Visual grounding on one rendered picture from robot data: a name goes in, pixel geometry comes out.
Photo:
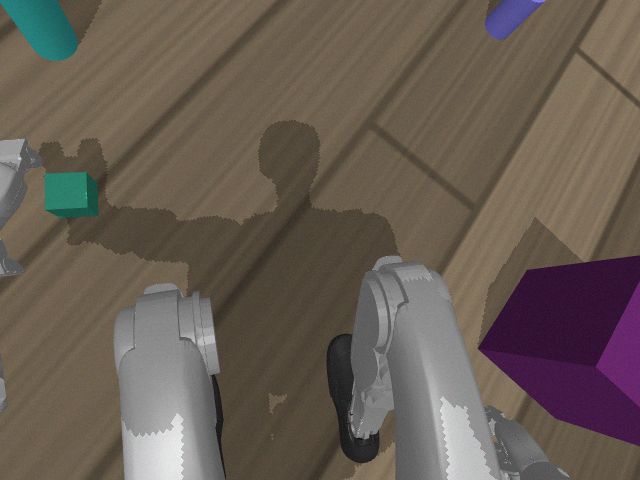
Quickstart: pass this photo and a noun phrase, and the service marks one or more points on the left robot hand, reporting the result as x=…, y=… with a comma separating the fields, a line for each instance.
x=15, y=160

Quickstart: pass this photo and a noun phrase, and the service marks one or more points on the right robot hand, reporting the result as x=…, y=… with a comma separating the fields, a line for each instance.
x=516, y=448

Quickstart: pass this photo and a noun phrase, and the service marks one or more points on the right robot foot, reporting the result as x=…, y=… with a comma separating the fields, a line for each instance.
x=340, y=380

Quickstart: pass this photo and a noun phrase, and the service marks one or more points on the right robot arm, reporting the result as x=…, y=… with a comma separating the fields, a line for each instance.
x=544, y=471

